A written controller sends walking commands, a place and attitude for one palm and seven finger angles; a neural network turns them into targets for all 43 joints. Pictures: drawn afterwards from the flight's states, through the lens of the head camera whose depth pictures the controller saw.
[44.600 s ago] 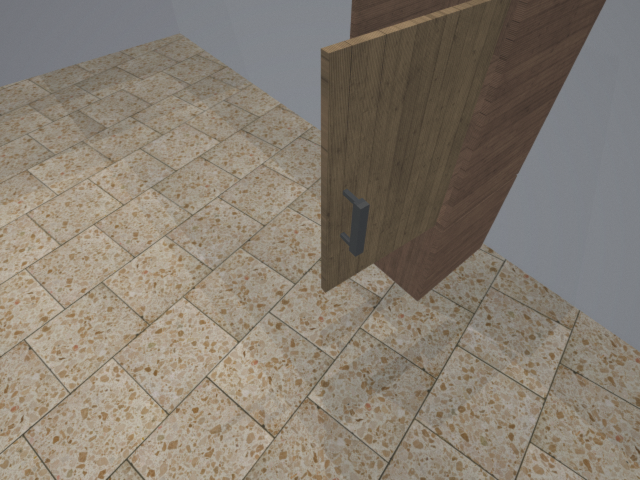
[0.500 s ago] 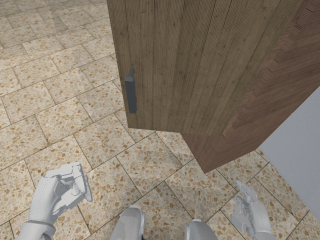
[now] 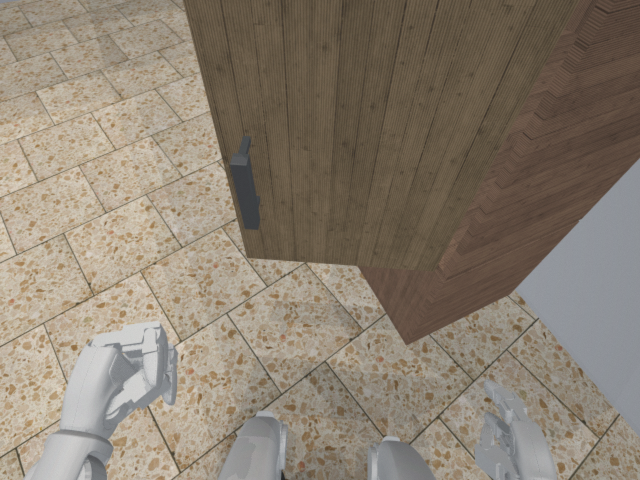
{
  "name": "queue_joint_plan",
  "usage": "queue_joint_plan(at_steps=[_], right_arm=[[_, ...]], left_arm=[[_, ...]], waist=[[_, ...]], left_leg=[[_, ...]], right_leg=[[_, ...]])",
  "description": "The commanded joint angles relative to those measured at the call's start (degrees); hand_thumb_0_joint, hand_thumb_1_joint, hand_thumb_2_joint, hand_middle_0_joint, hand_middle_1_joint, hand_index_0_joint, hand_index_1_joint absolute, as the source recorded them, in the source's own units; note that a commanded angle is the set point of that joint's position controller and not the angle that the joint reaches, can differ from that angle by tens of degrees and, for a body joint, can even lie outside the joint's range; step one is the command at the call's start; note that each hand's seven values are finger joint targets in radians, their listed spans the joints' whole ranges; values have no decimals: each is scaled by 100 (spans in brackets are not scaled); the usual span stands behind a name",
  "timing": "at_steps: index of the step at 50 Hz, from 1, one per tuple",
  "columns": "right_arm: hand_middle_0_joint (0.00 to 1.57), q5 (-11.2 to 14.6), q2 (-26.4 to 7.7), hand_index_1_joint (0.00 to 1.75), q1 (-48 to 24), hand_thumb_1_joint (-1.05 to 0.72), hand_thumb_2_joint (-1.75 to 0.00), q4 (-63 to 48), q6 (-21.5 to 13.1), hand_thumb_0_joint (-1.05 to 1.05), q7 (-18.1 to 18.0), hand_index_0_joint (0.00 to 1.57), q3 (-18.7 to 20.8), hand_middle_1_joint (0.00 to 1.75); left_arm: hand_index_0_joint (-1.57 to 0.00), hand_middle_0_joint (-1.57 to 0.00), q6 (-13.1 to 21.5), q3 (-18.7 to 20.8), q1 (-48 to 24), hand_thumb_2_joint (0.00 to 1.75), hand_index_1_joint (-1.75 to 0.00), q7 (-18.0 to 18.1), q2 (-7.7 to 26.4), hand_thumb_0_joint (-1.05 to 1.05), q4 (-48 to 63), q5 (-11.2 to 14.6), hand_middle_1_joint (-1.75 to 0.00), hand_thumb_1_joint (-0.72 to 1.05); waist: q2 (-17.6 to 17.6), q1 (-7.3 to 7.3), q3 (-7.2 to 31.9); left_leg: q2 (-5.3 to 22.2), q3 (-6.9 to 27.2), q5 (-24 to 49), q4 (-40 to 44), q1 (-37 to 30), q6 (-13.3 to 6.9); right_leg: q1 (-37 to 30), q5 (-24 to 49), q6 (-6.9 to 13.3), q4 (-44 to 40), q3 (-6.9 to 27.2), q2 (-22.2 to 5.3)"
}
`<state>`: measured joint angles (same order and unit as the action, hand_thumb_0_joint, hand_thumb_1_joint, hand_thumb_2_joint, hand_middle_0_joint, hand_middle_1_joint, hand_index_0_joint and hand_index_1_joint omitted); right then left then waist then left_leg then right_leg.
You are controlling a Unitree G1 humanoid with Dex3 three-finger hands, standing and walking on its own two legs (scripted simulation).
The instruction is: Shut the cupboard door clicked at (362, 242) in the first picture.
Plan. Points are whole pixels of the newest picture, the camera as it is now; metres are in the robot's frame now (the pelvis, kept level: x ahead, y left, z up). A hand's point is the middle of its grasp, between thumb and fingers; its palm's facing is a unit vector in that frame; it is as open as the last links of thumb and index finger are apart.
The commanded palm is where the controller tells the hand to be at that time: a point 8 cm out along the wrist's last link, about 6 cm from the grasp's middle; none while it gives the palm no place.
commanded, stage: raise the hand and make a fist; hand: left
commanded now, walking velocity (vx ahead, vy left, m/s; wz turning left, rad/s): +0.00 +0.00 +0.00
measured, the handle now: (249, 184) +0.51 +0.15 +0.03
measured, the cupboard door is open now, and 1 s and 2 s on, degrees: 60 60 60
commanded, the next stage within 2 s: bring the fist close to the handle in 0.16 s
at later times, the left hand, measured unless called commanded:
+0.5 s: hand (189, 352) +0.25 +0.17 +0.04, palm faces -0.07 -1.00 -0.01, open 3.1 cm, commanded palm +0.25 +0.22 +0.05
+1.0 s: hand (242, 276) +0.35 +0.13 +0.04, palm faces -0.06 -1.00 -0.02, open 3.1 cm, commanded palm +0.34 +0.18 +0.04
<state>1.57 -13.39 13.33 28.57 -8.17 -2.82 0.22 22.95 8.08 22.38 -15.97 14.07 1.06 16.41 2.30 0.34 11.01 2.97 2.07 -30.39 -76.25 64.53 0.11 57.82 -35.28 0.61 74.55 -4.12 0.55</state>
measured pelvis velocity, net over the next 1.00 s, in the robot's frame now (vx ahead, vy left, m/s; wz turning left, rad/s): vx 0.00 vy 0.00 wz -0.01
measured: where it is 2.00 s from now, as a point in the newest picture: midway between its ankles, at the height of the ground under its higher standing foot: outside the picture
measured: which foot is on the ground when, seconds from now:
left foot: down 0.00-1.00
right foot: down 0.00-1.00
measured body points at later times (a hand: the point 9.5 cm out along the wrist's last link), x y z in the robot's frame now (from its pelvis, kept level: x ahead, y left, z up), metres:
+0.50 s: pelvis -0.01 +0.00 -0.01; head +0.07 +0.01 +0.43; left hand +0.25 +0.22 +0.04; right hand +0.18 -0.24 -0.09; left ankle +0.06 +0.12 -0.61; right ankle +0.01 -0.12 -0.61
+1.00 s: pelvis +0.00 +0.00 +0.00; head +0.09 +0.01 +0.44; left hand +0.35 +0.18 +0.04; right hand +0.14 -0.25 -0.10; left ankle +0.06 +0.12 -0.61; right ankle +0.01 -0.12 -0.61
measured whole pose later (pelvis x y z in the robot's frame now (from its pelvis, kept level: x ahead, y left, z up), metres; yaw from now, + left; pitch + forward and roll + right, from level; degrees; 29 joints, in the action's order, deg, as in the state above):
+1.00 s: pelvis +0.00 +0.00 +0.00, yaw +0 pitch +21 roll -2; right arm 0.2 -13.7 13.9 33.4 -3.1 -0.5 -0.1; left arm 24.5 3.6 -10.3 -5.0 10.4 -24.8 8.8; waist 1.8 -2.5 10.5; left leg 2.7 0.5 -29.3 -74.5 66.0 -0.1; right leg 60.4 -34.4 0.4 74.1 -2.5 0.2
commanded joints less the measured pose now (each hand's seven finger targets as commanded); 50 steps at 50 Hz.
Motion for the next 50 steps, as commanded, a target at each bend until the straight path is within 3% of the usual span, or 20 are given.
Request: queue_joint_plan(at_steps=[1, 13, 17, 25, 26, 30, 35, 37, 41, 44, 46, 50], right_arm=[[20, -8, -706, 30, -258, -90, -90, -871, -311, 0, -52, 20, 321, 30], [20, 18, -697, 30, -273, -90, -90, -885, -229, 0, -64, 20, 319, 30], [20, -6, -773, 30, -217, -90, -90, -776, -284, 0, -96, 20, 265, 30], [20, -22, -848, 30, -151, -90, -90, -697, -243, 0, -47, 20, 245, 30], [20, -13, -820, 30, -167, -90, -90, -702, -211, 0, -23, 20, 232, 30], [20, -37, -837, 30, -102, -90, -90, -641, -117, 0, 35, 20, 232, 30], [20, -77, -853, 30, -20, -90, -90, -506, 3, 0, 81, 20, 249, 30], [20, -89, -837, 30, -9, -90, -90, -445, 34, 0, 109, 20, 257, 30], [20, -120, -853, 30, 40, -90, -90, -332, 134, 0, 139, 20, 274, 30], [20, -130, -841, 30, 70, -90, -90, -267, 195, 0, 168, 20, 289, 30], [20, -145, -859, 30, 114, -90, -90, -212, 240, 0, 179, 20, 312, 30], [20, -149, -869, 30, 213, -90, -90, -121, 323, 0, 202, 20, 328, 30]], left_arm=[[-130, -130, 491, 436, -173, 90, -150, 15, 670, 0, 1142, 152, -150, 90], [-130, -130, 508, 384, -220, 90, -150, -20, 619, 0, 1070, 172, -150, 90], [-130, -130, 585, 132, -1268, 90, -150, 21, 545, 0, 908, 76, -150, 90], [-130, -130, 299, 100, -2002, 90, -150, 264, 624, 0, 554, -118, -150, 90], [-130, -130, 232, 67, -2040, 90, -150, 321, 547, 0, 405, -143, -150, 90], [-130, -130, 124, -62, -2464, 90, -150, 598, 408, 0, 139, -288, -150, 90], [-130, -130, 241, -169, -3131, 90, -150, 856, 324, 0, -348, -508, -150, 90], [-130, -130, 317, -331, -3466, 90, -150, 916, 139, 0, -503, -559, -150, 90], [-130, -130, 438, -148, -3867, 90, -150, 1020, 265, 0, -961, -615, -150, 90], [-130, -130, 555, -273, -4347, 90, -150, 1078, 142, 0, -1078, -666, -150, 90], [-130, -130, 589, -151, -4467, 90, -150, 1117, 232, 0, -1274, -687, -150, 90], [-130, -130, 638, -206, -4864, 90, -150, 1154, 177, 0, -1651, -732, -150, 90]], waist=[[-55, 29, 1308], [-68, -6, 1179], [-80, -216, 1006], [130, -89, 1567], [136, -68, 1485], [62, -143, 1523], [-62, -240, 1486], [-12, -285, 1571], [-152, -265, 1694], [89, -291, 1837], [-14, -290, 1998], [-41, -348, 1946]], left_leg=[[-229, 4, 1051, 947, -1163, -144], [-226, -6, 913, 959, -1138, -152], [-200, 53, 555, 835, -1017, -175], [-190, 125, 674, 1052, -1369, -168], [-198, 97, 696, 1092, -1371, -156], [-182, 162, 758, 1205, -1545, -151], [-170, 154, 783, 1232, -1596, -139], [-168, 154, 850, 1230, -1723, -124], [-178, 88, 1002, 1173, -1660, -124], [-172, 87, 1148, 1171, -1860, -101], [-164, 71, 1317, 1118, -1895, -105], [-162, 66, 1409, 1103, -1889, -99]], right_leg=[[-732, 1172, 108, -1218, 403, 111], [-658, 1025, 93, -1283, 430, 115], [-233, 549, 99, -1274, 435, 118], [-332, 825, 142, -1154, 284, 135], [-357, 862, 137, -1187, 282, 121], [-315, 1003, 131, -1189, 184, 126], [-242, 1062, 123, -1205, 162, 99], [-174, 1143, 118, -1186, 146, 80], [-318, 1304, 111, -1196, 201, 62], [-233, 1437, 122, -1149, 186, 56], [-306, 1624, 113, -1131, 211, 56], [-293, 1748, 117, -1126, 210, 66]])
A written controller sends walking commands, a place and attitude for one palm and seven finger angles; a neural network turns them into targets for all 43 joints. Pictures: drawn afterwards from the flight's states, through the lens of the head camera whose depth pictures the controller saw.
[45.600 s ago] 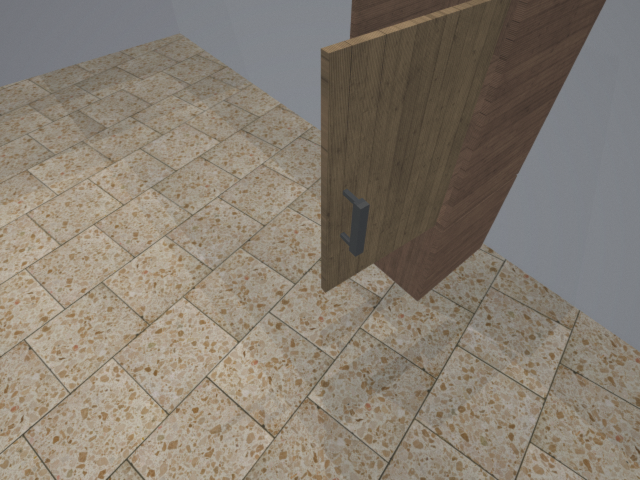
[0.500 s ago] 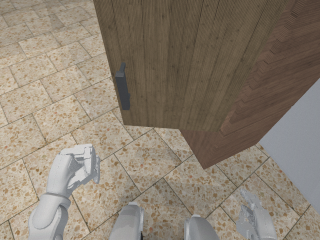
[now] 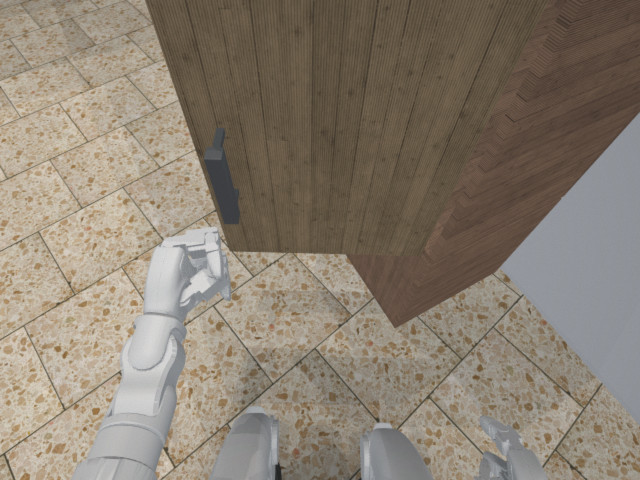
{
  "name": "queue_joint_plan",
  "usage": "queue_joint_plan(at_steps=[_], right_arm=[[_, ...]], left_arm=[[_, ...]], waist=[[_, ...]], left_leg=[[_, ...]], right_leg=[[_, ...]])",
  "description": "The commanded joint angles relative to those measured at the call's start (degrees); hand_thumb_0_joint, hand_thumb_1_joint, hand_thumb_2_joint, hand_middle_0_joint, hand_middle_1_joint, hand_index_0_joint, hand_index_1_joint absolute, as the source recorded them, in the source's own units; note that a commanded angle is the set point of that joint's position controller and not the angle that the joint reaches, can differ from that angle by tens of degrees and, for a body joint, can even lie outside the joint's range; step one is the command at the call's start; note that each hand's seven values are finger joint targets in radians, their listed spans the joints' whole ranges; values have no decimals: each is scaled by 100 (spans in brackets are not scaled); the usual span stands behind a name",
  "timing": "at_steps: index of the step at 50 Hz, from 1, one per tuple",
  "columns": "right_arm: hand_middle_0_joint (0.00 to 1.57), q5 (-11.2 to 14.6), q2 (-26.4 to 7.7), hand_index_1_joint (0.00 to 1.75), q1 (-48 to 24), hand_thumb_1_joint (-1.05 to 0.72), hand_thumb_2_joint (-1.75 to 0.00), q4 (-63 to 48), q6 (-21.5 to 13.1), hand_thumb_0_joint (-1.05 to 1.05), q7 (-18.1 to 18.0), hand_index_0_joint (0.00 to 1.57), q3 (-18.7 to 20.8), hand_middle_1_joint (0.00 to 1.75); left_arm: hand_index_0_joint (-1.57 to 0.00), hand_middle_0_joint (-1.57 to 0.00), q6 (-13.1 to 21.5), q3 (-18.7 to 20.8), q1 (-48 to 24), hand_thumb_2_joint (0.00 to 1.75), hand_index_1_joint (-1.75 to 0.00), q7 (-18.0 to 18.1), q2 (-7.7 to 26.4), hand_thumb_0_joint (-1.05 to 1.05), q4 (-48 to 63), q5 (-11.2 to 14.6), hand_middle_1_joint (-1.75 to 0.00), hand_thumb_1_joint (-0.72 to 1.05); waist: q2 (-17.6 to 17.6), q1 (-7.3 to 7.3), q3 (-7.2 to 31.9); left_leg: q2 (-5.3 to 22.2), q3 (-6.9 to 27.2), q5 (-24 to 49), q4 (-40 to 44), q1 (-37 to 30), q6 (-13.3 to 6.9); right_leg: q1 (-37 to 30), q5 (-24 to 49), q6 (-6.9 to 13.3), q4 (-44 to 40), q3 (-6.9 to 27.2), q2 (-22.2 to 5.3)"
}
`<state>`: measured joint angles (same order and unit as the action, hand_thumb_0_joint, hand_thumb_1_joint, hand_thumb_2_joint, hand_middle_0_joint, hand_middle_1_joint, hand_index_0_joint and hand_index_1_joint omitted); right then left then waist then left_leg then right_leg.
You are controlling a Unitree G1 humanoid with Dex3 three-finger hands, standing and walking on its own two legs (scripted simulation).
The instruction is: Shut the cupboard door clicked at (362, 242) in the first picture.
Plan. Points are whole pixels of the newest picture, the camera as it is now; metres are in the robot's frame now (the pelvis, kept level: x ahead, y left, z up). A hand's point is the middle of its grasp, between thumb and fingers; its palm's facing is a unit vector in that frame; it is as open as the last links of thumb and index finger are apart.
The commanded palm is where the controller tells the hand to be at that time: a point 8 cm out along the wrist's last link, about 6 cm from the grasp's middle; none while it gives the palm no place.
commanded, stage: bring the fist close to the handle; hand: left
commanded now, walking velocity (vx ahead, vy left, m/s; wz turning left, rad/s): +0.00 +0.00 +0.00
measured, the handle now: (226, 178) +0.51 +0.15 +0.03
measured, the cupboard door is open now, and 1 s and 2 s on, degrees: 60 60 45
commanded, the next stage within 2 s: push the door shut along its arc in 0.66 s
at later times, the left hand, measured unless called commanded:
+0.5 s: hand (257, 235) +0.42 +0.10 +0.03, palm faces -0.01 -1.00 -0.05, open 3.1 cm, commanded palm +0.39 +0.16 +0.03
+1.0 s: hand (257, 221) +0.44 +0.10 +0.02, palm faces -0.07 -1.00 -0.05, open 3.1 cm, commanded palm +0.43 +0.16 +0.03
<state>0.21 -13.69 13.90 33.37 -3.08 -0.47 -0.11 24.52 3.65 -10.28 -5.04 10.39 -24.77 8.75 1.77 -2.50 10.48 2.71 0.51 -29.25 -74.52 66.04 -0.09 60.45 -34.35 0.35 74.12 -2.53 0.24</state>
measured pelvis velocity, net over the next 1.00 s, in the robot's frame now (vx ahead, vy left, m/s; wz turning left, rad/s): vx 0.00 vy -0.01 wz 0.00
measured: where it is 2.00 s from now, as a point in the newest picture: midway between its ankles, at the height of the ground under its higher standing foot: outside the picture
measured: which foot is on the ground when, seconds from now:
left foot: down 0.00-1.00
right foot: down 0.00-1.00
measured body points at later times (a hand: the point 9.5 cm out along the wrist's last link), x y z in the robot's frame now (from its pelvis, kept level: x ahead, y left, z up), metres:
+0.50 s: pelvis +0.00 -0.02 +0.00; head +0.11 -0.03 +0.43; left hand +0.41 +0.15 +0.03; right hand +0.08 -0.27 -0.13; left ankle +0.05 +0.12 -0.62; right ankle +0.01 -0.12 -0.62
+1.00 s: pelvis +0.00 -0.01 -0.01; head +0.12 -0.01 +0.42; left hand +0.44 +0.15 +0.03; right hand +0.10 -0.28 -0.13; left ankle +0.06 +0.12 -0.62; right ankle +0.01 -0.12 -0.62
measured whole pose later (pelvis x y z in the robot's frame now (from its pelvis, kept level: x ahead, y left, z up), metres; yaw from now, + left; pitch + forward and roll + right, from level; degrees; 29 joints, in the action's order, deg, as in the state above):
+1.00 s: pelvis +0.00 -0.01 -0.01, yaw +0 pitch +24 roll -1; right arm -0.4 -14.0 13.3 36.2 0.2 -0.1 0.7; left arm 30.8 9.9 -36.3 -5.6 12.8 -54.1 5.1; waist 1.6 -5.3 10.1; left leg 3.1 0.4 -28.8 -75.5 70.8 1.0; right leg 66.2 -34.6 1.5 76.8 -2.3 0.7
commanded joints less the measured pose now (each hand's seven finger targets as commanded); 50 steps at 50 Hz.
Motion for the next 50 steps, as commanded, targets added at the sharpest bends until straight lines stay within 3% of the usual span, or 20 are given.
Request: queue_joint_plan(at_steps=[1, 4, 7, 10, 13, 15, 17, 19, 20, 23, 26, 29, 31, 33, 35, 39, 40, 44, 48, 50], right_arm=[[20, -17, -823, 30, 145, -90, -90, -570, -164, 0, -23, 20, 370, 30], [20, -24, -821, 30, 204, -90, -90, -511, -105, 0, 4, 20, 397, 30], [20, -52, -824, 30, 257, -90, -90, -384, -59, 0, -2, 20, 395, 30], [20, -93, -851, 30, 351, -90, -90, -300, -32, 0, 0, 20, 403, 30], [20, -125, -800, 30, 389, -90, -90, -252, 3, 0, 57, 20, 413, 30], [20, -137, -828, 30, 485, -90, -90, -292, 55, 0, 93, 20, 418, 30], [20, -128, -788, 30, 474, -90, -90, -335, 125, 0, 133, 20, 421, 30], [20, -109, -788, 30, 477, -90, -90, -361, 182, 0, 132, 20, 417, 30], [20, -104, -806, 30, 519, -90, -90, -383, 194, 0, 114, 20, 417, 30], [20, -89, -774, 30, 505, -90, -90, -332, 217, 0, 81, 20, 419, 30], [20, -96, -774, 30, 520, -90, -90, -234, 166, 0, 40, 20, 440, 30], [20, -95, -778, 30, 549, -90, -90, -152, 156, 0, 9, 20, 439, 30], [20, -84, -792, 30, 555, -90, -90, -116, 134, 0, 7, 20, 449, 30], [20, -76, -812, 30, 558, -90, -90, -132, 146, 0, 3, 20, 462, 30], [20, -69, -819, 30, 597, -90, -90, -150, 144, 0, 16, 20, 465, 30], [20, -65, -826, 30, 561, -90, -90, -182, 178, 0, 27, 20, 467, 30], [20, -72, -840, 30, 588, -90, -90, -193, 166, 0, 23, 20, 466, 30], [20, -71, -843, 30, 580, -90, -90, -78, 199, 0, -7, 20, 442, 30], [20, -75, -881, 30, 623, -90, -90, -57, 202, 0, -20, 20, 409, 30], [20, -90, -913, 30, 701, -90, -90, -52, 206, 0, -16, 20, 401, 30]], left_arm=[[-130, -130, 497, 159, -1758, 90, -150, 83, 441, 0, 836, 2, -150, 90], [-130, -130, 549, 61, -2160, 90, -150, 176, 303, 0, 600, -55, -150, 90], [-130, -130, 607, 49, -2898, 90, -150, 301, 294, 0, 143, -164, -150, 90], [-130, -130, 727, 410, -3390, 90, -150, 471, 613, 0, -253, -245, -150, 90], [-130, -130, 842, 374, -3619, 90, -150, 547, 465, 0, -567, -305, -150, 90], [-130, -130, 821, 635, -3271, 90, -150, 568, 676, 0, -884, -323, -150, 90], [-130, -130, 807, 622, -3148, 90, -150, 531, 606, 0, -970, -326, -150, 90], [-130, -130, 814, 723, -3232, 90, -150, 488, 744, 0, -950, -292, -150, 90], [-130, -130, 822, 887, -3107, 90, -150, 475, 904, 0, -998, -276, -150, 90], [-130, -130, 943, 735, -3494, 90, -150, 394, 791, 0, -894, -247, -150, 90], [-130, -130, 1128, 751, -3734, 90, -150, 328, 829, 0, -757, -185, -150, 90], [-130, -130, 1180, 730, -3778, 90, -150, 213, 868, 0, -989, -196, -150, 90], [-130, -130, 1173, 674, -3833, 90, -150, 142, 811, 0, -1043, -164, -150, 90], [-130, -130, 1137, 711, -3763, 90, -150, 99, 839, 0, -1045, -137, -150, 90], [-130, -130, 1072, 620, -3765, 90, -150, 73, 715, 0, -1050, -102, -150, 90], [-130, -130, 1050, 729, -3712, 90, -150, 119, 841, 0, -1009, -147, -150, 90], [-130, -130, 1063, 691, -3876, 90, -150, 116, 860, 0, -936, -168, -150, 90], [-130, -130, 1077, 674, -4612, 90, -150, 77, 969, 0, -1383, -291, -150, 90], [-130, -130, 1039, 901, -4983, 90, -150, -41, 1244, 0, -1869, -270, -150, 90], [-130, -130, 997, 902, -5228, 90, -150, -137, 1301, 0, -2003, -269, -150, 90]], waist=[[12, -101, 2037], [-3, -146, 2105], [-82, -301, 1990], [-69, -284, 2116], [73, -262, 2453], [-55, -142, 2539], [-220, -130, 2551], [-377, -156, 2444], [-446, -98, 2433], [-513, -238, 2271], [-358, -263, 2438], [-404, -302, 2315], [-186, -306, 2384], [-261, -281, 2450], [-79, -288, 2467], [-176, -220, 2534], [-57, -274, 2581], [-211, -489, 2249], [-83, -470, 2404], [51, -530, 2589]], left_leg=[[-134, 204, 1360, 913, -2097, -82], [-125, 231, 1358, 908, -2195, -68], [-140, 221, 1155, 832, -2011, -93], [-161, 208, 1080, 778, -1899, -107], [-169, 151, 1366, 712, -1971, -80], [-182, 118, 1439, 735, -1838, -88], [-197, 11, 1458, 734, -1651, -108], [-212, -50, 1263, 752, -1398, -134], [-215, -54, 1247, 761, -1337, -146], [-222, -98, 1081, 730, -1213, -171], [-231, -103, 1076, 671, -1291, -179], [-227, -98, 1025, 645, -1185, -182], [-221, -80, 1086, 634, -1356, -176], [-213, -67, 1190, 633, -1413, -178], [-213, -43, 1296, 654, -1593, -175], [-207, -32, 1321, 671, -1563, -157], [-201, -6, 1439, 651, -1682, -170], [-194, 21, 1117, 567, -1473, -180], [-200, 47, 1115, 494, -1425, -171], [-190, 94, 1242, 447, -1533, -186]], right_leg=[[-525, 1751, 126, -1079, 55, 83], [-408, 1715, 121, -1074, 32, 81], [-262, 1567, 93, -1094, 64, 76], [-275, 1490, 100, -1072, 107, 99], [-341, 1816, 89, -967, 125, 77], [-584, 1952, 94, -955, 151, 114], [-851, 2171, 48, -1010, 237, 84], [-1041, 2098, 14, -1108, 329, 67], [-1116, 2083, 22, -1122, 361, 84], [-1099, 1972, -21, -1213, 431, 46], [-1105, 1987, -29, -1219, 496, 27], [-1051, 1929, -35, -1224, 519, 17], [-902, 1961, -14, -1195, 479, 23], [-907, 2074, -13, -1164, 458, 29], [-793, 2122, 12, -1126, 371, 55], [-874, 2142, 11, -1095, 365, 47], [-779, 2252, 26, -1034, 330, 71], [-491, 1882, 1, -1081, 349, 63], [-438, 1785, 37, -1008, 338, 85], [-319, 1854, 56, -910, 298, 109]])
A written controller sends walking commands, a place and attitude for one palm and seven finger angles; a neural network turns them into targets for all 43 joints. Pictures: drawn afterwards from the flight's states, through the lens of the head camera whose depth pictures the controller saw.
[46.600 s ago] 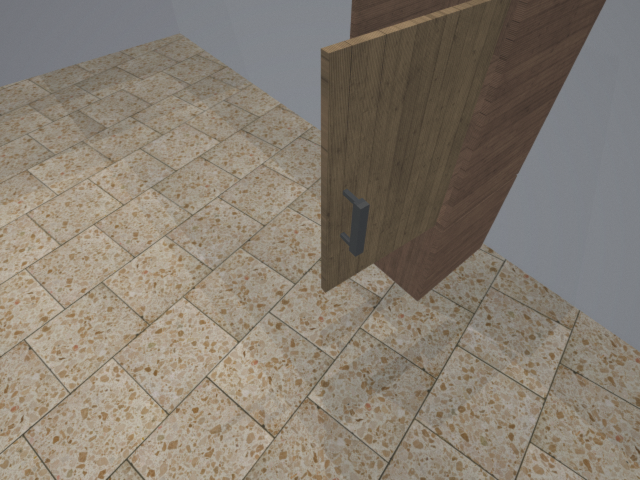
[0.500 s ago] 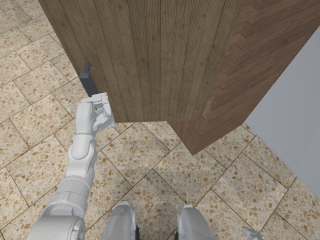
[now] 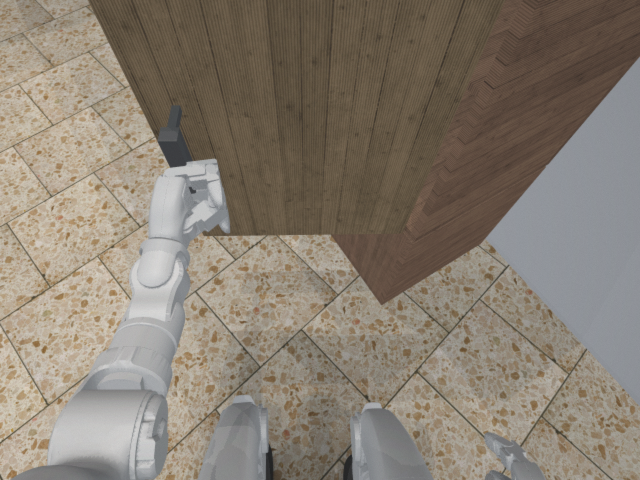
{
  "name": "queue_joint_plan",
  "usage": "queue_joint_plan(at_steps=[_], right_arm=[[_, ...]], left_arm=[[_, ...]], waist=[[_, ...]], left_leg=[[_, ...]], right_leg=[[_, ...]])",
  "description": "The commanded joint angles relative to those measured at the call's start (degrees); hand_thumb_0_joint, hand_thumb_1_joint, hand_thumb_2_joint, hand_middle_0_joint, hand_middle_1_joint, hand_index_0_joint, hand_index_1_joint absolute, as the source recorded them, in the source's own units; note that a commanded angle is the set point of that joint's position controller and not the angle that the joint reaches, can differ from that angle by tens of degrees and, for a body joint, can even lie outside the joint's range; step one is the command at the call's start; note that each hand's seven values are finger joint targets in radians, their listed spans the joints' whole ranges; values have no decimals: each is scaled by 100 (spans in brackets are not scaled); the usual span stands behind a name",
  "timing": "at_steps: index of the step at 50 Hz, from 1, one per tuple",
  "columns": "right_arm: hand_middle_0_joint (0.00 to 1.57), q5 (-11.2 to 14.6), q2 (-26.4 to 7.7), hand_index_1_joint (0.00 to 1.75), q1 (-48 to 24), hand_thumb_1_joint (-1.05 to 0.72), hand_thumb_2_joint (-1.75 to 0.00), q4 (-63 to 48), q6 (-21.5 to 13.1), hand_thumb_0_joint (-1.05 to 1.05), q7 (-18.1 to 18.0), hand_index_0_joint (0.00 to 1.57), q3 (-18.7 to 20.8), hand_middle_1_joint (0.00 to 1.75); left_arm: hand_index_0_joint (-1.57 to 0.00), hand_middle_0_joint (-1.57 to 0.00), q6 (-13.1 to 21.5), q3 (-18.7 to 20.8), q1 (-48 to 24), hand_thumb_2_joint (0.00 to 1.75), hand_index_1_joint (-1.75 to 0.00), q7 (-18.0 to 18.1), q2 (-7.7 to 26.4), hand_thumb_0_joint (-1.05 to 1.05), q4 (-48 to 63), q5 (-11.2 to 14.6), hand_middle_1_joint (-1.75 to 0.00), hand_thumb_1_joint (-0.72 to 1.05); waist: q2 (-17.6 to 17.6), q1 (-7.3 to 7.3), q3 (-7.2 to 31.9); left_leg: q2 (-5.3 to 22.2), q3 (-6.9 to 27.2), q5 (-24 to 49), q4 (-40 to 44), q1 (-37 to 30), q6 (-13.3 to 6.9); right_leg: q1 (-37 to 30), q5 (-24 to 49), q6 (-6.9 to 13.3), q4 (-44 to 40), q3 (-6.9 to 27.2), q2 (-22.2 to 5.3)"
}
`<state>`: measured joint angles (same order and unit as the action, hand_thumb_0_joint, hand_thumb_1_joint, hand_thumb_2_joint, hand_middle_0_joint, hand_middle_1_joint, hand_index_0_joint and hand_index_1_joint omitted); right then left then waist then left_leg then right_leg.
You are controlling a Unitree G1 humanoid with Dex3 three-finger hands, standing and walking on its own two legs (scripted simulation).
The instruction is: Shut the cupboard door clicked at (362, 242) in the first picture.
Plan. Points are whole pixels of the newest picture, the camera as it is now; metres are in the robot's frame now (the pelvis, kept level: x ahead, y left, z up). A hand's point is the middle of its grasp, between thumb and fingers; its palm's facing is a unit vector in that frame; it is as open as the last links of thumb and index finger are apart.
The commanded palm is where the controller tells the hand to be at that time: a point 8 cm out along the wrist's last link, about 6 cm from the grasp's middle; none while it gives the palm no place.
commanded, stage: push the door shut along its arc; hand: left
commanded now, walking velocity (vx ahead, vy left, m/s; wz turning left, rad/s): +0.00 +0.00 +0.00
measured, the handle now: (187, 161) +0.51 +0.17 +0.04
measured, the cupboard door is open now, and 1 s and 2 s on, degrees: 60 45 34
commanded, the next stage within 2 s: pull the fist back off the door in 1.42 s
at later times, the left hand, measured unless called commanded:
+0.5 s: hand (224, 170) +0.50 +0.12 +0.03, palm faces -0.19 -0.98 -0.05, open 3.1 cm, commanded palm +0.50 +0.15 +0.04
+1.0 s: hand (260, 134) +0.56 +0.07 +0.04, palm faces -0.32 -0.95 -0.05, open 3.1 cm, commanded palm +0.56 +0.11 +0.04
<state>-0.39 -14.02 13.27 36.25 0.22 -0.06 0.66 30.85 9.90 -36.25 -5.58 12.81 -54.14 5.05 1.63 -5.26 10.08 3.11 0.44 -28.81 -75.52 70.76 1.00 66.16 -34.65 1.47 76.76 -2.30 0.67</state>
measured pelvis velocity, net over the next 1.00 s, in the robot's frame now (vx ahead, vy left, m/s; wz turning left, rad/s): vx -0.01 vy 0.02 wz -0.06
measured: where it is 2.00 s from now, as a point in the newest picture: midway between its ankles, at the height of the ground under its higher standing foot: outside the picture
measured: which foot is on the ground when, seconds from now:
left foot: down 0.00-1.00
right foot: down 0.00-1.00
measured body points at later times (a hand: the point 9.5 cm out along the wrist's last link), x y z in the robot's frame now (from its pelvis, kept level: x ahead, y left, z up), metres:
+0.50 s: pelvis -0.01 +0.02 -0.02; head +0.14 +0.03 +0.40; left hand +0.51 +0.17 +0.04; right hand +0.00 -0.25 -0.14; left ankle +0.06 +0.13 -0.61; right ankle +0.01 -0.11 -0.61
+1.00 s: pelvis -0.01 +0.02 -0.04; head +0.17 +0.02 +0.37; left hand +0.57 +0.13 +0.05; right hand -0.04 -0.24 -0.15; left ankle +0.06 +0.13 -0.61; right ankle +0.01 -0.11 -0.61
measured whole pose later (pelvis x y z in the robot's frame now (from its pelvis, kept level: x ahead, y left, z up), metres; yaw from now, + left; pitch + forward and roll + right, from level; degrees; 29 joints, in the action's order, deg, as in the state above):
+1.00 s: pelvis -0.01 +0.02 -0.04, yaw -3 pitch +32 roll -4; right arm -1.2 -14.2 20.7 36.9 0.0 2.0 -2.3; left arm 19.4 15.6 -68.1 -16.3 28.4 -72.3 0.3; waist 4.4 -14.8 9.0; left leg 4.9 1.2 -30.1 -84.0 86.1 -0.5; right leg 80.5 -34.1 0.3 82.5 -2.6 2.5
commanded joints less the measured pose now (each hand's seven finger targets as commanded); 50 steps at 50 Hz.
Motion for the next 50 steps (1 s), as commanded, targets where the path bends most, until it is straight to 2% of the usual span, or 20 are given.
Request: queue_joint_plan(at_steps=[1, 2, 4, 9, 11, 12, 15, 16, 20, 21, 24, 26, 28, 30, 34, 36, 41, 46, 47, 50], right_arm=[[20, -18, -872, 30, 773, -90, -90, -324, -110, 0, -43, 20, 325, 30], [20, -15, -887, 30, 797, -90, -90, -330, -100, 0, -34, 20, 333, 30], [20, 0, -900, 30, 834, -90, -90, -317, -62, 0, -26, 20, 312, 30], [20, 11, -965, 30, 981, -90, -90, -258, -30, 0, -17, 20, 319, 30], [20, 13, -991, 30, 1042, -90, -90, -224, -31, 0, -10, 20, 310, 30], [20, 10, -1006, 30, 1084, -90, -90, -210, -20, 0, -6, 20, 309, 30], [20, 0, -1035, 30, 1202, -90, -90, -169, -42, 0, 5, 20, 298, 30], [20, -7, -1077, 30, 1225, -90, -90, -131, -40, 0, 10, 20, 304, 30], [20, -35, -1108, 30, 1381, -90, -90, -99, -59, 0, 46, 20, 300, 30], [20, -38, -1128, 30, 1393, -90, -90, -75, -55, 0, 53, 20, 308, 30], [20, -40, -1135, 30, 1450, -90, -90, -48, -52, 0, 73, 20, 299, 30], [20, -40, -1152, 30, 1493, -90, -90, -30, -69, 0, 79, 20, 283, 30], [20, -51, -1176, 30, 1550, -90, -90, -4, -73, 0, 84, 20, 279, 30], [20, -72, -1189, 30, 1599, -90, -90, 0, -94, 0, 82, 20, 255, 30], [20, -91, -1199, 30, 1649, -90, -90, -23, -104, 0, 102, 20, 206, 30], [20, -99, -1185, 30, 1673, -90, -90, -32, -118, 0, 121, 20, 195, 30], [20, -98, -1205, 30, 1780, -90, -90, -55, -102, 0, 137, 20, 177, 30], [20, -92, -1196, 30, 1861, -90, -90, -82, -91, 0, 128, 20, 125, 30], [20, -84, -1179, 30, 1877, -90, -90, -101, -90, 0, 132, 20, 135, 30], [20, -112, -1180, 30, 1966, -90, -90, -67, -116, 0, 126, 20, 154, 30]], left_arm=[[-130, -130, 356, 225, -2727, 90, -150, -144, 987, 0, 921, 110, -150, 90], [-130, -130, 340, 315, -2715, 90, -150, -193, 1085, 0, 890, 130, -150, 90], [-130, -130, 244, 336, -2828, 90, -150, -298, 1157, 0, 599, 141, -150, 90], [-130, -130, 149, 321, -3439, 90, -150, -474, 1273, 0, 455, 139, -150, 90], [-130, -130, 111, 324, -3615, 90, -150, -526, 1322, 0, 308, 126, -150, 90], [-130, -130, 74, 283, -3691, 90, -150, -548, 1285, 0, 232, 110, -150, 90], [-130, -130, 17, 142, -4200, 90, -150, -609, 1250, 0, 103, 67, -150, 90], [-130, -130, 7, 249, -4273, 90, -150, -610, 1419, 0, 48, 25, -150, 90], [-130, -130, -63, 70, -4619, 90, -150, -725, 1306, 0, -39, -4, -150, 90], [-130, -130, -61, 154, -4694, 90, -150, -737, 1427, 0, 36, -17, -150, 90], [-130, -130, -166, 54, -4909, 90, -150, -793, 1370, 0, -93, -30, -150, 90], [-130, -130, -186, 90, -5154, 90, -150, -784, 1458, 0, -66, -39, -150, 90], [-130, -130, -243, 202, -5220, 90, -150, -768, 1618, 0, -215, -89, -150, 90], [-130, -130, -257, 235, -5515, 90, -150, -753, 1732, 0, -230, -132, -150, 90], [-130, -130, -348, 520, -5618, 90, -150, -740, 2133, 0, -411, -210, -150, 90], [-130, -130, -342, 430, -5849, 90, -150, -766, 2093, 0, -340, -271, -150, 90], [-130, -130, -504, 632, -5983, 90, -150, -886, 2379, 0, -410, -289, -150, 90], [-130, -130, -731, 780, -6006, 90, -150, -1037, 2648, 0, -625, -350, -150, 90], [-130, -130, -772, 657, -5962, 90, -150, -1074, 2504, 0, -638, -373, -150, 90], [-130, -130, -831, 628, -6229, 90, -150, -1159, 2503, 0, -459, -350, -150, 90]], waist=[[120, -264, 2721], [171, -226, 2798], [62, -316, 2618], [91, -469, 2715], [272, -499, 2706], [159, -566, 2683], [382, -717, 2627], [413, -689, 2715], [665, -819, 2835], [734, -777, 2974], [700, -896, 2895], [857, -918, 2963], [730, -966, 2943], [856, -1023, 2960], [838, -1007, 3060], [1097, -1055, 3104], [955, -1113, 3293], [937, -1114, 3220], [942, -1120, 3227], [1065, -1190, 3413]], left_leg=[[-216, 122, 1297, 534, -2114, -278], [-212, 118, 1387, 505, -2131, -273], [-201, 121, 1244, 485, -1929, -281], [-178, 213, 1165, 419, -1937, -309], [-164, 253, 1165, 411, -2031, -298], [-156, 291, 1127, 418, -2025, -308], [-160, 353, 1000, 384, -2055, -330], [-133, 404, 947, 386, -2109, -304], [-127, 494, 1062, 374, -2340, -306], [-107, 519, 1135, 362, -2441, -287], [-99, 544, 1039, 335, -2365, -302], [-93, 588, 1060, 323, -2451, -290], [-85, 595, 1009, 278, -2329, -308], [-82, 618, 942, 241, -2295, -316], [-68, 586, 1067, 141, -2068, -324], [-51, 618, 1174, 105, -2201, -311], [-22, 590, 1420, -43, -2063, -348], [-10, 532, 1478, -143, -1766, -369], [-18, 526, 1506, -152, -1794, -364], [-12, 535, 1737, -228, -1944, -387]], right_leg=[[-823, 1936, -55, -1145, 246, 60], [-859, 2013, -47, -1124, 261, 65], [-795, 1875, -52, -1155, 256, 76], [-549, 1656, -35, -1116, 221, 103], [-321, 1543, -13, -1087, 185, 113], [-262, 1472, -15, -1085, 153, 123], [63, 1277, 13, -1052, 115, 140], [155, 1185, 20, -1022, 92, 132], [430, 1202, 59, -952, 31, 148], [437, 1233, 65, -938, 24, 143], [549, 1168, 63, -954, 17, 160], [672, 1162, 78, -898, -7, 164], [682, 1121, 71, -902, 1, 176], [798, 1066, 84, -840, 1, 188], [668, 1107, 86, -786, 8, 215], [840, 1161, 91, -727, -3, 217], [700, 1346, 75, -686, 16, 250], [618, 1422, 64, -649, 33, 277], [645, 1436, 69, -649, 25, 286], [690, 1622, 67, -609, 30, 294]])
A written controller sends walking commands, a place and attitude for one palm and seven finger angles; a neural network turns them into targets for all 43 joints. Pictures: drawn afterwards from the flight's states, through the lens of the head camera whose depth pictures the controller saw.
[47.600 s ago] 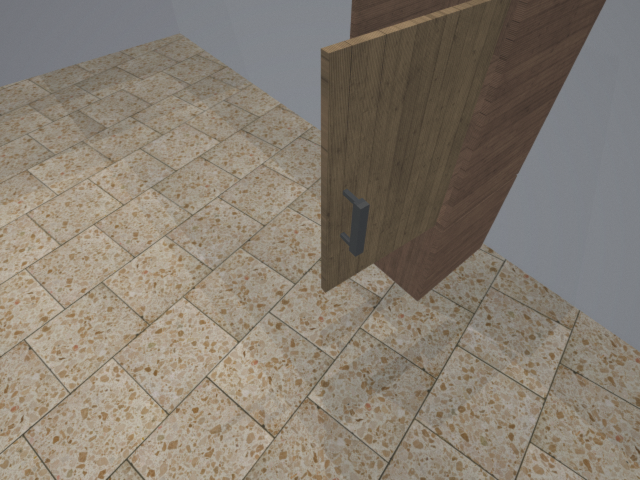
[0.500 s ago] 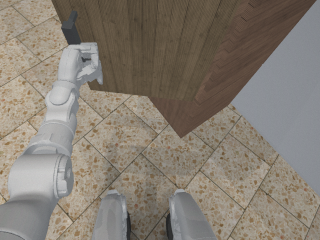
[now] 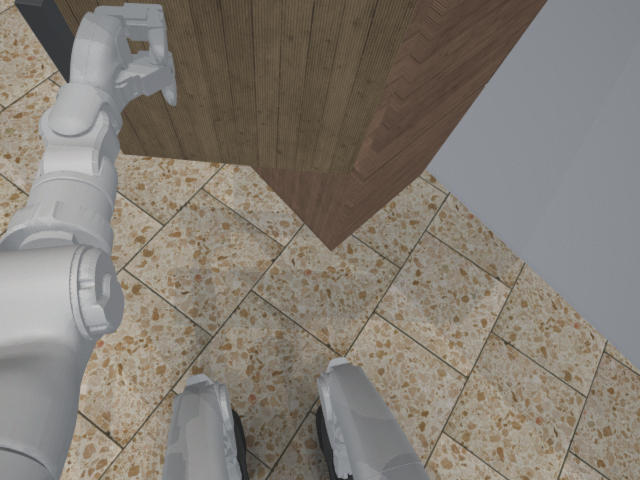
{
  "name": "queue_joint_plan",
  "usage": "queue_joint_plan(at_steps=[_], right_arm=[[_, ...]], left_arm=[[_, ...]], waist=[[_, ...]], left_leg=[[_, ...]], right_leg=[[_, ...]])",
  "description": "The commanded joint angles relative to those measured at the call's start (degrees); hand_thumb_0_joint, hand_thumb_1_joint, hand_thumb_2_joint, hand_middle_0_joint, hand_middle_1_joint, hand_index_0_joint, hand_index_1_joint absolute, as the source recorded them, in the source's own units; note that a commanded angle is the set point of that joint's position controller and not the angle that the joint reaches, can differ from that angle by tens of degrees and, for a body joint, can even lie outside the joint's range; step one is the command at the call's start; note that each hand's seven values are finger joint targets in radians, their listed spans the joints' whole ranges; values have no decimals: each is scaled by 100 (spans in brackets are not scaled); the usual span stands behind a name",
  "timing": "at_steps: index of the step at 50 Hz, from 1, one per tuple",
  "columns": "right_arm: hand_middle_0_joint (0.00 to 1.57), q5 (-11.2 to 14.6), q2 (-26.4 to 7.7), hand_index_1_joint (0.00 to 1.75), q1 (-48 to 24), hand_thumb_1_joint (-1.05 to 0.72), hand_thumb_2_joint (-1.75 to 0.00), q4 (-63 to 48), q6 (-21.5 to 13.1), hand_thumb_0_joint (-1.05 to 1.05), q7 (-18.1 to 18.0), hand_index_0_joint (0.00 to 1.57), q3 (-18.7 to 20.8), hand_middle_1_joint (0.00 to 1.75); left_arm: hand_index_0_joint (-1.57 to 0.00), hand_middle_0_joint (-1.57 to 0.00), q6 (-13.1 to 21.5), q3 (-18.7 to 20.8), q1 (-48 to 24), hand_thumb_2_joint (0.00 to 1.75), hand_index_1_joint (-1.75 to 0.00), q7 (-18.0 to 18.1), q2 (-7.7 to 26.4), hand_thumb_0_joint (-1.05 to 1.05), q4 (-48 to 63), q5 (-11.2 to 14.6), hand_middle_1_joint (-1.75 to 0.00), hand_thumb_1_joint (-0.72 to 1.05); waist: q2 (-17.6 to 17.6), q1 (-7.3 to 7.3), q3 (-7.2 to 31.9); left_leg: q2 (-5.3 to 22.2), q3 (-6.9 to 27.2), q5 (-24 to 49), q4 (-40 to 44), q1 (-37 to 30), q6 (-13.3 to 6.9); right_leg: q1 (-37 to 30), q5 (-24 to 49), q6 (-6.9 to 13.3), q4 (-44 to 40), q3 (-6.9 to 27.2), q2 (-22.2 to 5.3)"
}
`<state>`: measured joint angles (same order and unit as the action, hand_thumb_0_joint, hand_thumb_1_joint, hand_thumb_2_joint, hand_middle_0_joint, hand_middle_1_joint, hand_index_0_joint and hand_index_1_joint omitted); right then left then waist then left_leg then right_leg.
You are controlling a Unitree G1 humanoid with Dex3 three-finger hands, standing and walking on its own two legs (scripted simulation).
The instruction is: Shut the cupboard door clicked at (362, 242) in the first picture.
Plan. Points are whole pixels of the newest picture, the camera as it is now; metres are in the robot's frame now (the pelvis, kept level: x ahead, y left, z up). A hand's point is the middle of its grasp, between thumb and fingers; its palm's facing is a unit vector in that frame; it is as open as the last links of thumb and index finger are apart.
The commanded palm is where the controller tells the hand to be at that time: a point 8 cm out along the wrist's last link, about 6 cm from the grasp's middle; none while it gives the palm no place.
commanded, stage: push the door shut along its arc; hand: left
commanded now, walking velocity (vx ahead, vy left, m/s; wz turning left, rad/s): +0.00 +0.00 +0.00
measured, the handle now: (75, 45) +0.61 +0.18 +0.08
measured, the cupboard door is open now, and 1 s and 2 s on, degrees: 45 34 34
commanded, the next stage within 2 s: pull the fist back off the door in 0.42 s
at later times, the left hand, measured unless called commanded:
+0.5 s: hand (178, 49) +0.59 +0.08 +0.08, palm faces -0.34 -0.94 -0.05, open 3.5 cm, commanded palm +0.63 +0.08 +0.08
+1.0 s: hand (194, 51) +0.59 +0.06 +0.08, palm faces +0.07 -1.00 -0.04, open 3.1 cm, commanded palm +0.55 +0.10 +0.08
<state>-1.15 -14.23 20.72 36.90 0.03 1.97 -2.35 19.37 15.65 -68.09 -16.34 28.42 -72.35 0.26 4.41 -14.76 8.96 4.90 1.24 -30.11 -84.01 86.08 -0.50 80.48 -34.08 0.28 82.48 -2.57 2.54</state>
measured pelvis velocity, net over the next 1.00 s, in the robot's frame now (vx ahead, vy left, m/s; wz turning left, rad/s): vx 0.02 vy -0.01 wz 0.01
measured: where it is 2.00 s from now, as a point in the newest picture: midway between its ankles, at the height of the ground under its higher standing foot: (288, 470)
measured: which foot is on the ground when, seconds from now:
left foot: down 0.00-1.00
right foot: down 0.00-1.00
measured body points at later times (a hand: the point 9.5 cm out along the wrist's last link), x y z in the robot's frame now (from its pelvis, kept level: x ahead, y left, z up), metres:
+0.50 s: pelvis +0.00 -0.01 -0.01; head +0.20 +0.02 +0.39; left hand +0.61 +0.13 +0.09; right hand -0.02 -0.28 -0.11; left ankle +0.06 +0.12 -0.57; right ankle +0.03 -0.12 -0.57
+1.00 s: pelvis +0.02 -0.01 +0.02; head +0.20 -0.01 +0.43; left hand +0.58 +0.11 +0.08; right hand -0.04 -0.23 -0.10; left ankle +0.06 +0.12 -0.57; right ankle +0.03 -0.12 -0.57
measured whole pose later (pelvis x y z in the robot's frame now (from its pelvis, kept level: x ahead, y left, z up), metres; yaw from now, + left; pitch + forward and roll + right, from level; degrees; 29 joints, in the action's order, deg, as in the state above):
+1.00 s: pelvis +0.02 -0.01 +0.02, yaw +0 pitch +33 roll -3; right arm -5.3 -11.3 25.9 37.9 0.3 6.7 -1.5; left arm 20.9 18.9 -65.4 9.2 19.0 -69.1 -3.9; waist 5.2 -14.5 9.3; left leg 5.1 0.9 -29.6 -79.1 82.3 0.6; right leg 77.5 -33.6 1.0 78.2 -2.2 2.9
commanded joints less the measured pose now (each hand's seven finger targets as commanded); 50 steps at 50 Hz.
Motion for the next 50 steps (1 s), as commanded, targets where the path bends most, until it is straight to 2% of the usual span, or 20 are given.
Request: queue_joint_plan(at_steps=[1, 2, 4, 7, 12, 14, 17, 19, 26, 27, 28, 30, 32, 33, 35, 36, 42, 45, 48, 50], right_arm=[[20, -34, -1163, 30, 1227, -90, -90, -119, -96, 0, -75, 20, 466, 30], [20, -18, -1164, 30, 1238, -90, -90, -108, -93, 0, -84, 20, 470, 30], [20, -21, -1152, 30, 1283, -90, -90, -59, -109, 0, -114, 20, 469, 30], [20, -26, -1149, 30, 1318, -90, -90, 19, -165, 0, -149, 20, 448, 30], [20, -54, -1146, 30, 1333, -90, -90, 124, -283, 0, -181, 20, 460, 30], [20, -66, -1165, 30, 1340, -90, -90, 165, -314, 0, -204, 20, 444, 30], [20, -86, -1158, 30, 1330, -90, -90, 207, -391, 0, -214, 20, 440, 30], [20, -92, -1172, 30, 1333, -90, -90, 222, -428, 0, -223, 20, 430, 30], [20, -134, -1212, 30, 1341, -90, -90, 319, -556, 0, -286, 20, 379, 30], [20, -267, -1102, 30, 1635, -90, -90, 43, -555, 0, -228, 20, 280, 30], [20, -304, -1065, 30, 1552, -90, -90, 53, -538, 0, -128, 20, 280, 30], [20, -458, -1024, 30, 1726, -90, -90, 91, -481, 0, 46, 20, 327, 30], [20, -621, -993, 30, 1749, -90, -90, 66, -417, 0, 249, 20, 403, 30], [20, -658, -996, 30, 1761, -90, -90, 108, -369, 0, 345, 20, 453, 30], [20, -668, -1030, 30, 1817, -90, -90, 93, -252, 0, 466, 20, 515, 30], [20, -626, -1045, 30, 1792, -90, -90, 77, -178, 0, 476, 20, 534, 30], [20, -412, -967, 30, 1698, -90, -90, -96, -58, 0, 371, 20, 489, 30], [20, -419, -884, 30, 1698, -90, -90, -84, -69, 0, 381, 20, 501, 30], [20, -424, -853, 30, 1660, -90, -90, -31, -35, 0, 405, 20, 581, 30], [20, -418, -841, 30, 1613, -90, -90, -31, -15, 0, 421, 20, 613, 30]], left_arm=[[-130, -130, 289, 79, -3076, 90, -150, -115, 978, 0, 1422, 135, -150, 90], [-130, -130, 225, 46, -3016, 90, -150, -154, 926, 0, 1278, 147, -150, 90], [-130, -130, 165, -47, -3323, 90, -150, -198, 901, 0, 1368, 141, -150, 90], [-130, -130, 91, -14, -3565, 90, -150, -256, 1047, 0, 1297, 139, -150, 90], [-130, -130, -7, -323, -3970, 90, -150, -348, 700, 0, 1297, 147, -150, 90], [-130, -130, -67, -308, -4129, 90, -150, -372, 785, 0, 1225, 128, -150, 90], [-130, -130, -110, -416, -4363, 90, -150, -425, 685, 0, 1224, 113, -150, 90], [-130, -130, -170, -418, -4382, 90, -150, -446, 698, 0, 1107, 98, -150, 90], [-130, -130, -341, -517, -4908, 90, -150, -477, 697, 0, 942, -20, -150, 90], [-130, -130, -413, 628, -4736, 90, -150, 624, 945, 0, 1038, 398, -150, 90], [-130, -130, -475, 456, -4469, 90, -150, 1165, 685, 0, 811, 236, -150, 90], [-130, -130, -402, 599, -4420, 90, -150, 2081, 415, 0, 774, 30, -150, 90], [-130, -130, -103, 467, -4457, 90, -150, 2942, 329, 0, 1245, -573, -150, 90], [-130, -130, 31, 260, -4462, 90, -150, 3149, 294, 0, 1332, -914, -150, 90], [-130, -130, 184, 88, -4267, 90, -150, 3204, 352, 0, 1285, -1238, -150, 90], [-130, -130, 215, 28, -4237, 90, -150, 3109, 357, 0, 1348, -1220, -150, 90], [-130, -130, 227, 481, -3445, 90, -150, 2495, 490, 0, 1683, -436, -150, 90], [-130, -130, 467, 475, -2806, 90, -150, 2524, 237, 0, 1704, -366, -150, 90], [-130, -130, 703, 238, -2287, 90, -150, 2597, -214, 0, 1571, -383, -150, 90], [-130, -130, 837, 99, -2023, 90, -150, 2587, -477, 0, 1527, -352, -150, 90]], waist=[[827, -209, 3635], [622, -265, 3525], [600, -356, 3461], [723, -377, 3466], [981, -528, 3529], [912, -596, 3471], [1215, -618, 3568], [1098, -670, 3521], [1288, -866, 3449], [1328, -491, 3540], [1284, -515, 3589], [1026, -536, 3457], [1480, -446, 3813], [1582, -499, 3949], [1424, -527, 4045], [1388, -537, 4103], [878, -200, 4199], [536, -91, 3904], [196, -130, 3388], [189, -71, 3260]], left_leg=[[-190, 457, 1919, 600, -3521, -220], [-188, 434, 1823, 592, -3413, -234], [-191, 401, 1774, 554, -3289, -265], [-203, 369, 1757, 459, -3190, -279], [-208, 410, 1877, 370, -3467, -278], [-207, 388, 1749, 316, -3298, -296], [-223, 415, 1877, 266, -3443, -286], [-220, 409, 1847, 225, -3368, -301], [-194, 462, 1673, 81, -3262, -321], [-112, 570, 1522, 220, -3023, -246], [-104, 604, 1437, 282, -2983, -209], [-94, 688, 1390, 377, -2966, -179], [-102, 670, 1554, 388, -3285, -110], [-105, 659, 1694, 376, -3428, -91], [-142, 609, 1786, 417, -3443, -101], [-157, 551, 1782, 464, -3440, -109], [-230, 322, 1773, 809, -3221, -149], [-248, 251, 1910, 919, -3133, -156], [-271, 143, 1824, 1010, -3035, -153], [-313, 87, 1830, 1070, -3108, -146]], right_leg=[[-781, 1611, 183, -1176, 50, 108], [-798, 1573, 169, -1225, 54, 117], [-840, 1601, 154, -1260, 78, 123], [-833, 1599, 167, -1259, 108, 134], [-505, 1604, 196, -1232, 54, 161], [-477, 1529, 191, -1230, 56, 166], [-334, 1573, 220, -1170, 33, 184], [-305, 1549, 222, -1172, 25, 203], [139, 1365, 220, -1013, -58, 215], [-43, 1314, 200, -986, -74, 153], [10, 1205, 162, -937, -89, 152], [69, 1136, 92, -908, -155, 150], [173, 1173, 85, -846, -173, 127], [157, 1249, 90, -839, -167, 116], [-160, 1366, 109, -912, -136, 118], [-394, 1445, 107, -1011, -107, 113], [-1658, 1869, 69, -1400, 49, 143], [-1905, 2147, 41, -1473, 74, 130], [-1977, 2228, 12, -1627, 87, 103], [-2003, 2307, 26, -1667, 111, 80]])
